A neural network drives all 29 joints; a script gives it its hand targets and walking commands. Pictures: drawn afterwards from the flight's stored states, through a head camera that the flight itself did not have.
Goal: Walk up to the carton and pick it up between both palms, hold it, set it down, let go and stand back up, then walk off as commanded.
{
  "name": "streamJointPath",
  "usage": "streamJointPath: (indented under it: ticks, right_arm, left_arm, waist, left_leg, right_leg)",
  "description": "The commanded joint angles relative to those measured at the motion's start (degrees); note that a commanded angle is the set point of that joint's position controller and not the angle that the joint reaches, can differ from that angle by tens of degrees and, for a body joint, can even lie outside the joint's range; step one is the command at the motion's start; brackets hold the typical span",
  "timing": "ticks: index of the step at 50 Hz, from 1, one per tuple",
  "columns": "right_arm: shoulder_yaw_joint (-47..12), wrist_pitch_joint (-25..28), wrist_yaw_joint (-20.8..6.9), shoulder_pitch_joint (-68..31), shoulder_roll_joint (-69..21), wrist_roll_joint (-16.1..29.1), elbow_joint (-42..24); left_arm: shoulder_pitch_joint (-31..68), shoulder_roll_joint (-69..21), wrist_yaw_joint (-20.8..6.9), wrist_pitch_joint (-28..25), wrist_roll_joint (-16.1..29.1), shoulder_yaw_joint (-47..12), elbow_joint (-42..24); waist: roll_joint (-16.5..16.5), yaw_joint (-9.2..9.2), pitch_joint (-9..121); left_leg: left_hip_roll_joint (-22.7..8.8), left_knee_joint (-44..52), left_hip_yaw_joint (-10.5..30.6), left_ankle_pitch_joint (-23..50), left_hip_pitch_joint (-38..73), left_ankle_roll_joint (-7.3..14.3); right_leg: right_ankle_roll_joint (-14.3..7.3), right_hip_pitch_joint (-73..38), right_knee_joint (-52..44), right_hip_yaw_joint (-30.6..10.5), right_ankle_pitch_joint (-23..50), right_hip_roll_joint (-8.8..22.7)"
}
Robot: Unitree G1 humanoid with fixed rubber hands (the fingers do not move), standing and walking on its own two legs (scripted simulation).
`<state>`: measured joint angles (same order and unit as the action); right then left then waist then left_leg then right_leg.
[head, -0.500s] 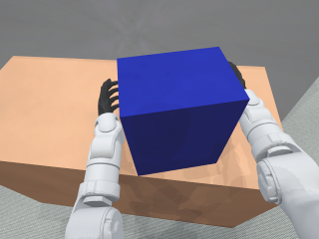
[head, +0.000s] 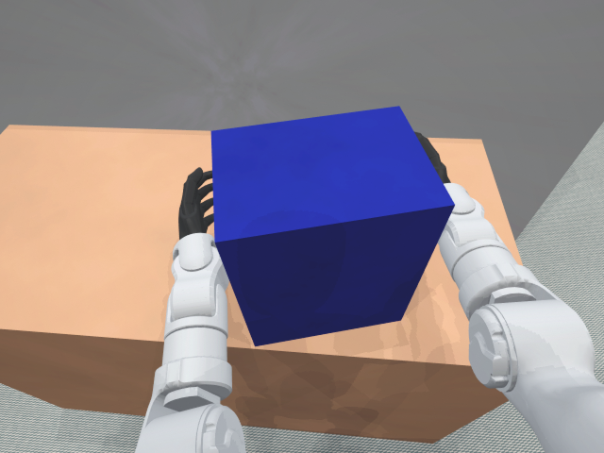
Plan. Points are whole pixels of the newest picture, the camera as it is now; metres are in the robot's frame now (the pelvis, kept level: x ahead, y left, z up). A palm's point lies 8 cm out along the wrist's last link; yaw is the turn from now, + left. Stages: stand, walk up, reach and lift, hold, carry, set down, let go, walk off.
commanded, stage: reach and lift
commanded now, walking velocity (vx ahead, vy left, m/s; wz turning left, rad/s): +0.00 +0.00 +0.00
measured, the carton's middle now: (319, 239) +0.37 +0.04 +0.06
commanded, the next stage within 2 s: none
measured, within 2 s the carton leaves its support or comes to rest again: leaves its support in 0.96 s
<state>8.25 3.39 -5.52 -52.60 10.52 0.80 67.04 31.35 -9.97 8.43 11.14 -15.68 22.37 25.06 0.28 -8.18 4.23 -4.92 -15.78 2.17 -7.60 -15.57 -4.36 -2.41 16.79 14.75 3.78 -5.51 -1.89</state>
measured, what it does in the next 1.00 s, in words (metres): stands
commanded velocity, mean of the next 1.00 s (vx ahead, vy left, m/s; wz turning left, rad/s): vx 0.00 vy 0.00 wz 0.00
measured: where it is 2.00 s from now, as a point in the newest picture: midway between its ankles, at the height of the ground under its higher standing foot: outside the picture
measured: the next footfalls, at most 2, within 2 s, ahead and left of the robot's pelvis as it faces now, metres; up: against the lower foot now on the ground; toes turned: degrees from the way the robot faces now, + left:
none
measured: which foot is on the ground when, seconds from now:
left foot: down 0.00-1.00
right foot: down 0.00-1.00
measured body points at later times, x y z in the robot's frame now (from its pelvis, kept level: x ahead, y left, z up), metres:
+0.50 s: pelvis +0.01 +0.00 +0.00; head +0.03 +0.01 +0.45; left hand +0.37 +0.21 +0.09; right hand +0.46 -0.10 +0.10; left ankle -0.01 +0.17 -0.75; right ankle +0.01 -0.09 -0.75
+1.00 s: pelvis +0.00 +0.01 +0.00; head +0.02 +0.02 +0.45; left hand +0.36 +0.21 +0.10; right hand +0.44 -0.11 +0.10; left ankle -0.01 +0.17 -0.75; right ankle +0.01 -0.09 -0.75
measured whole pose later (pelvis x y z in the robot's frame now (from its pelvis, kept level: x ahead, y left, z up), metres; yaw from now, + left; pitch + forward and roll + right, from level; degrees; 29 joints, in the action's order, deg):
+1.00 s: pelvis +0.00 +0.01 +0.00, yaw +2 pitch +4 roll -1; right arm 4.8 3.8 -1.8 -45.9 8.8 2.2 59.6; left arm 28.8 -7.1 7.3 16.0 -14.6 17.7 19.7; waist -1.0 -3.7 2.4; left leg -4.0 -15.5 3.3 -7.8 -11.7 -3.8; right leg -1.6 11.8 13.8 5.2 -5.9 -0.9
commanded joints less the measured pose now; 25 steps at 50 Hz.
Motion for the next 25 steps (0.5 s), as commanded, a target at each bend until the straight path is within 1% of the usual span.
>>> streamJointPath:
  ticks: [1,2,3,4,5,6,7,8,9,10,11,12,13,14,15,16,17,18,19,20,21,22,23,24,25]
  right_arm:
    - [-4.8,5.3,-3.7,-22.3,-24.6,-4.6,-8.0]
    - [-4.6,6.0,-3.8,-22.9,-25.7,-4.7,-7.6]
    - [-4.8,6.5,-3.5,-22.2,-25.9,-4.8,-8.2]
    - [-5.1,6.4,-3.8,-22.3,-24.2,-4.8,-7.5]
    - [-5.7,7.2,-3.9,-22.4,-25.3,-5.1,-7.9]
    - [-5.2,6.9,-4.1,-22.0,-25.3,-4.4,-6.4]
    - [-4.9,6.8,-4.4,-23.4,-25.5,-4.5,-5.6]
    - [-5.0,7.1,-4.4,-22.5,-25.4,-4.8,-6.5]
    - [-4.9,6.8,-4.6,-21.6,-25.6,-4.8,-6.1]
    - [-4.7,6.8,-4.6,-21.4,-26.3,-4.8,-5.7]
    - [-4.8,7.0,-4.5,-22.0,-26.0,-5.0,-6.1]
    - [-4.4,6.7,-4.5,-20.9,-25.5,-5.0,-6.1]
    - [-4.2,6.4,-4.6,-21.2,-26.0,-5.3,-5.7]
    - [-4.9,6.6,-4.8,-20.4,-25.2,-4.8,-5.2]
    - [-4.5,6.3,-4.5,-21.6,-26.0,-5.0,-6.8]
    - [-4.2,5.8,-4.8,-20.5,-26.0,-5.4,-5.3]
    - [-4.1,5.7,-5.0,-20.4,-26.4,-4.8,-6.0]
    - [-5.0,5.9,-5.1,-20.8,-26.4,-4.6,-7.3]
    - [-4.6,6.2,-4.9,-18.9,-27.5,-4.1,-6.1]
    - [-6.1,6.4,-4.6,-21.2,-27.4,-3.9,-7.4]
    - [-6.3,6.4,-4.5,-21.0,-28.4,-3.8,-6.4]
    - [-5.5,6.5,-4.2,-20.0,-27.0,-4.5,-5.5]
    - [-6.1,6.1,-4.4,-19.9,-27.7,-3.7,-6.3]
    - [-6.2,6.8,-4.4,-20.9,-27.4,-3.7,-7.8]
    - [-7.0,7.3,-4.1,-21.1,-28.1,-3.9,-9.2]
  left_arm:
    - [23.8,-20.1,-4.4,-2.0,-1.2,-16.1,-5.6]
    - [23.1,-21.1,-4.6,-2.0,-1.7,-16.4,-5.5]
    - [23.7,-21.4,-4.8,-2.5,-1.2,-17.6,-6.6]
    - [22.5,-19.6,-4.6,-2.1,-0.9,-17.7,-5.4]
    - [23.3,-21.0,-4.8,-2.6,-0.6,-18.3,-5.7]
    - [22.4,-21.8,-4.5,-2.0,-1.4,-18.3,-4.6]
    - [24.7,-21.1,-4.2,-1.8,-0.9,-18.9,-5.6]
    - [23.6,-21.4,-3.7,-1.9,-0.8,-18.6,-6.1]
    - [23.5,-21.4,-3.8,-1.7,-0.8,-18.2,-5.8]
    - [23.6,-21.4,-4.0,-1.3,-0.9,-18.5,-5.9]
    - [22.7,-20.8,-4.1,-1.1,-0.6,-18.8,-6.0]
    - [23.0,-21.8,-4.2,-0.8,-0.9,-19.4,-5.8]
    - [23.3,-20.9,-4.3,-0.6,-1.4,-18.5,-5.5]
    - [21.8,-21.4,-4.0,-0.3,-1.6,-18.9,-6.1]
    - [23.0,-21.9,-4.1,-0.2,-0.5,-19.0,-5.6]
    - [22.4,-21.3,-4.2,0.0,-1.1,-18.2,-5.2]
    - [21.5,-21.3,-4.1,0.2,-1.0,-17.6,-5.2]
    - [22.3,-21.8,-3.9,0.1,-0.3,-18.6,-5.9]
    - [22.5,-22.2,-3.9,-0.3,-0.3,-19.9,-6.8]
    - [23.3,-22.0,-3.9,-0.4,-0.1,-19.9,-6.8]
    - [23.4,-22.3,-4.0,-0.2,-0.8,-20.1,-6.5]
    - [22.5,-22.1,-4.1,-0.2,-0.3,-20.0,-7.0]
    - [21.8,-22.6,-4.1,-0.1,-0.5,-19.7,-6.6]
    - [22.3,-22.9,-3.8,-0.4,-0.4,-20.6,-7.1]
    - [22.2,-23.5,-3.8,-0.6,-0.1,-20.5,-7.1]
  waist:
    - [-4.1,0.48,24.8]
    - [-3.4,0.45,23.8]
    - [-3.3,0.47,24.1]
    - [-3.2,0.09,23.0]
    - [-3.0,0.18,24.4]
    - [-1.3,0.25,23.1]
    - [-1.0,0.17,22.3]
    - [-1.5,-0.32,22.2]
    - [-1.3,-0.34,21.4]
    - [-1.3,0.86,20.8]
    - [-1.9,-0.38,20.8]
    - [-1.7,0.94,21.7]
    - [-1.0,0.3,20.2]
    - [-0.6,0.5,20.3]
    - [-2.1,0.28,21.0]
    - [-1.5,0.21,20.8]
    - [-2.9,-0.35,20.5]
    - [-2.5,-0.09,22.8]
    - [-1.1,1.16,23.1]
    - [-0.2,-0.36,23.5]
    - [-0.4,0.83,23.8]
    - [0.4,1.52,22.6]
    - [-0.6,-0.06,21.8]
    - [-0.7,1.22,22.7]
    - [-1.4,0.24,24.3]
  left_leg:
    - [5.1,-1.3,-6.4,20.8,5.0,2.8]
    - [5.2,-0.8,-6.6,20.0,4.7,3.1]
    - [5.0,-1.0,-6.5,19.9,4.7,3.4]
    - [4.7,-0.8,-6.7,20.0,3.6,3.4]
    - [4.9,-1.2,-6.9,20.3,4.7,3.2]
    - [4.5,-0.8,-6.5,19.9,5.3,3.4]
    - [4.4,-0.4,-6.7,18.6,4.9,2.8]
    - [4.4,-0.6,-6.7,18.9,6.1,3.3]
    - [4.2,-0.8,-6.7,18.8,5.9,3.1]
    - [4.4,-0.7,-6.9,19.3,6.5,2.9]
    - [4.5,-0.6,-7.5,19.0,6.4,3.4]
    - [4.3,-0.7,-6.4,18.6,6.4,3.4]
    - [4.4,-0.4,-7.2,17.1,5.4,3.3]
    - [4.4,-0.3,-6.4,18.1,7.1,3.3]
    - [4.1,-0.2,-6.9,18.1,7.1,3.6]
    - [4.0,0.1,-6.6,16.3,6.5,3.6]
    - [4.0,0.1,-7.0,17.6,6.9,3.6]
    - [4.1,-0.3,-6.9,19.4,7.4,3.5]
    - [3.9,-0.7,-7.0,20.5,8.0,3.2]
    - [4.0,-1.6,-6.7,21.0,6.8,3.0]
    - [4.4,-1.7,-6.7,21.1,6.4,2.8]
    - [4.5,-1.6,-6.6,20.9,6.5,2.5]
    - [4.1,-1.0,-6.2,21.1,6.7,3.1]
    - [4.2,-1.3,-6.1,22.3,7.9,2.9]
    - [4.1,-2.0,-6.1,23.2,8.5,3.0]
  right_leg:
    - [2.1,-19.9,2.2,1.0,14.3,-0.1]
    - [1.8,-19.6,1.9,1.0,13.8,-0.3]
    - [2.4,-19.8,1.8,0.7,14.5,0.1]
    - [2.3,-19.5,2.0,1.0,15.0,0.3]
    - [2.1,-19.9,1.8,1.0,15.4,0.3]
    - [1.7,-17.7,0.9,0.5,11.8,0.1]
    - [1.6,-17.2,0.2,0.9,8.8,0.2]
    - [1.6,-16.3,0.4,1.4,8.1,-0.2]
    - [1.4,-16.8,0.1,1.5,8.1,0.0]
    - [1.1,-16.4,-0.3,1.5,8.0,-0.3]
    - [1.4,-16.2,-0.2,1.5,8.7,-0.1]
    - [1.4,-16.2,-0.1,1.4,8.1,0.2]
    - [1.4,-16.3,-0.4,1.3,6.9,0.1]
    - [1.5,-15.3,-0.3,1.6,6.9,0.1]
    - [1.9,-15.5,-0.5,1.5,6.0,0.0]
    - [1.2,-15.1,-0.9,1.6,4.4,0.0]
    - [1.3,-15.9,-0.8,1.5,6.0,-0.1]
    - [1.2,-15.9,-0.7,1.3,6.8,-0.2]
    - [1.3,-16.0,-0.2,1.5,8.8,-0.2]
    - [0.9,-16.5,0.2,1.1,9.3,-0.2]
    - [1.3,-17.9,0.5,0.9,12.3,0.0]
    - [1.1,-17.1,0.0,1.6,10.6,-0.1]
    - [1.3,-17.2,-0.4,1.3,9.4,-0.2]
    - [1.1,-15.2,-0.5,1.8,8.7,-0.7]
    - [1.2,-15.8,0.0,1.5,10.2,-0.6]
